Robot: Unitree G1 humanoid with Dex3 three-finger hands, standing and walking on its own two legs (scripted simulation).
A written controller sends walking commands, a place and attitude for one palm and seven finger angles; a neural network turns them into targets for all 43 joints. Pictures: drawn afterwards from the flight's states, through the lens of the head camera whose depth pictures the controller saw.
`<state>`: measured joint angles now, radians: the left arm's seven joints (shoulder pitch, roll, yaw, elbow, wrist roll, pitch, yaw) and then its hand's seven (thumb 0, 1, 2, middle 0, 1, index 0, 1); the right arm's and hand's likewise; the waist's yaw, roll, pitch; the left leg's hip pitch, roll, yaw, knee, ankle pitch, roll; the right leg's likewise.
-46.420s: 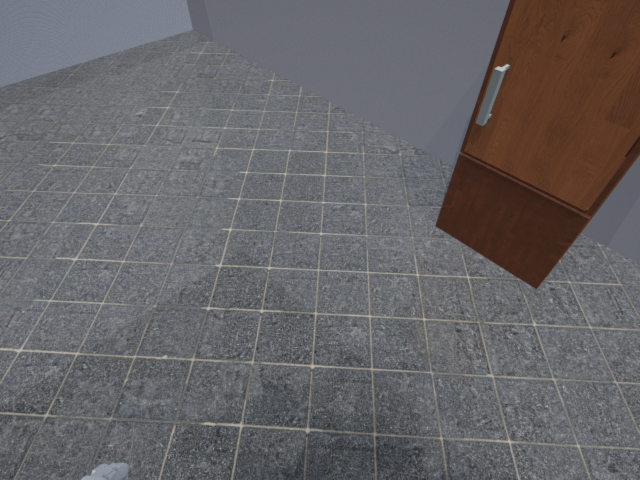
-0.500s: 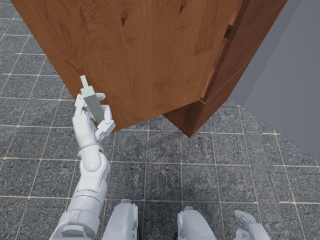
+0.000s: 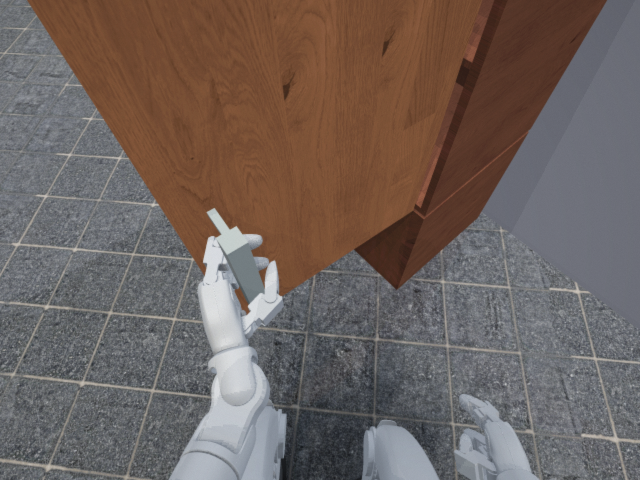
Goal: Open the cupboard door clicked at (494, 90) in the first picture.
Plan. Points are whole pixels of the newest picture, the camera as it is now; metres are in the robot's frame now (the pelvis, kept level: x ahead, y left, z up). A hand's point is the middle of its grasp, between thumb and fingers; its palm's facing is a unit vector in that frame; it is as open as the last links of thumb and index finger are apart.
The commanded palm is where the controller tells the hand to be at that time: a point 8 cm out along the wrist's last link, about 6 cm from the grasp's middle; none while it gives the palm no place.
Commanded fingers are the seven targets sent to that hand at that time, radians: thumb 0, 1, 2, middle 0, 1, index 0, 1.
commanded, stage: open thumb and fingers to let go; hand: left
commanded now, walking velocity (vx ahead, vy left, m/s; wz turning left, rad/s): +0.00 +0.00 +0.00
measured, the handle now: (238, 263) +0.37 +0.12 +0.02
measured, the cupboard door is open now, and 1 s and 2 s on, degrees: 84 86 87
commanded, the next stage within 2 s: slide the hand sideways off the handle in 0.64 s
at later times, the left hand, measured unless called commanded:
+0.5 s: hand (266, 289) +0.34 +0.08 +0.02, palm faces +0.30 -0.96 -0.01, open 14.2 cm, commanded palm +0.29 +0.13 +0.02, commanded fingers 0.00 -0.50 0.30 -0.19 -0.55 -0.19 -0.55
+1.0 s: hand (258, 322) +0.30 +0.09 +0.02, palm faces -0.21 -0.98 +0.01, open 16.0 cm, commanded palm +0.28 +0.14 +0.02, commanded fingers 0.00 -0.50 0.30 -0.15 -0.30 -0.15 -0.30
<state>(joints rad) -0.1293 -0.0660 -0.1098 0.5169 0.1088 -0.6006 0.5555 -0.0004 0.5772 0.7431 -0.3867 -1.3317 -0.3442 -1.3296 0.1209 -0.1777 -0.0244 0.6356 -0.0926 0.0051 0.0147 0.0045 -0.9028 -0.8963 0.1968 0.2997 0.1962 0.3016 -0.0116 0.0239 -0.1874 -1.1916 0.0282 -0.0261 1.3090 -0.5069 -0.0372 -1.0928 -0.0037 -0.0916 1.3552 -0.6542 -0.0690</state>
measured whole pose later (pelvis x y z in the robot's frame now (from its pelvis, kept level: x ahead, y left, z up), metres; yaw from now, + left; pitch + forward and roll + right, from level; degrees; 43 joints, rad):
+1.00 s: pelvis -0.01 +0.04 +0.00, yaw -1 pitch +21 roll -2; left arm -0.06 0.09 -0.19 0.39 -0.09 -0.52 -0.01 -0.01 -0.50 0.30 -0.22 -0.38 -0.20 -0.39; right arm 0.17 -0.22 -0.02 0.54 -0.01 0.06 0.01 0.01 -0.90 -0.90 0.20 0.30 0.20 0.30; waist -0.01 0.05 -0.17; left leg -1.20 0.02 -0.01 1.34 -0.52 0.01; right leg -1.08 -0.01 -0.07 1.35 -0.64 -0.02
